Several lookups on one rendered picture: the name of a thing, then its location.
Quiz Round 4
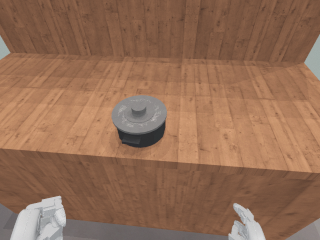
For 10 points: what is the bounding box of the lid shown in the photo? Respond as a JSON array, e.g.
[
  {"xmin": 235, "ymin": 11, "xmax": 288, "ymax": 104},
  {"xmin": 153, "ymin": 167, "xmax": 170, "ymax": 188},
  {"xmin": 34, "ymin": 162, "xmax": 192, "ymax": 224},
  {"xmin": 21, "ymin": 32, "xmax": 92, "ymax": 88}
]
[{"xmin": 111, "ymin": 95, "xmax": 167, "ymax": 135}]

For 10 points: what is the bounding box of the left robot hand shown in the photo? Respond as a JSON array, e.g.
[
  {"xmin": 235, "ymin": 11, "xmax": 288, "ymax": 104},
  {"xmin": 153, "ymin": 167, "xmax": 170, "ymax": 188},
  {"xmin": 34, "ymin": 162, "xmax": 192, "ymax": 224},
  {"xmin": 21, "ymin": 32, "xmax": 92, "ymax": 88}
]
[{"xmin": 10, "ymin": 196, "xmax": 66, "ymax": 240}]

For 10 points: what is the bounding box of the table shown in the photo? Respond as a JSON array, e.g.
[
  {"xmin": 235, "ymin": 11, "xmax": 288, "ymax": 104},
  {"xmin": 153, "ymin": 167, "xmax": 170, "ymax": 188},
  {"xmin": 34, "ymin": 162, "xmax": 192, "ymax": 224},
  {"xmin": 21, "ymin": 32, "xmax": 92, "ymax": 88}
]
[{"xmin": 0, "ymin": 0, "xmax": 320, "ymax": 240}]

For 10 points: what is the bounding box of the pot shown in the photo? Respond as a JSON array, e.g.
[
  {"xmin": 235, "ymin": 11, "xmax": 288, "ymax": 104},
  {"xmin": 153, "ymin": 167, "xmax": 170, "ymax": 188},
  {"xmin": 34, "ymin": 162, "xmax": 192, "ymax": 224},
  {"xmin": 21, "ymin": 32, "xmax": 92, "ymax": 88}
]
[{"xmin": 117, "ymin": 121, "xmax": 166, "ymax": 148}]

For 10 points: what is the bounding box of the knob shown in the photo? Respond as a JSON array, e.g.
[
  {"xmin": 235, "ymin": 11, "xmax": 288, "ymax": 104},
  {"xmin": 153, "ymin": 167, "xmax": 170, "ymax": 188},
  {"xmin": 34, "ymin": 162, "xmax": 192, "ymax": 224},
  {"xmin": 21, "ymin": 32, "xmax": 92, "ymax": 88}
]
[{"xmin": 131, "ymin": 101, "xmax": 147, "ymax": 115}]

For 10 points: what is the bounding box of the right robot hand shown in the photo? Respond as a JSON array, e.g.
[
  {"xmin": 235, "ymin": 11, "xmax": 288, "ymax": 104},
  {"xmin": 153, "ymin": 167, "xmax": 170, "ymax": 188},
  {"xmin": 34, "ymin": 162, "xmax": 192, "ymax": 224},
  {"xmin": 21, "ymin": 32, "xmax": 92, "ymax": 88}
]
[{"xmin": 228, "ymin": 203, "xmax": 266, "ymax": 240}]

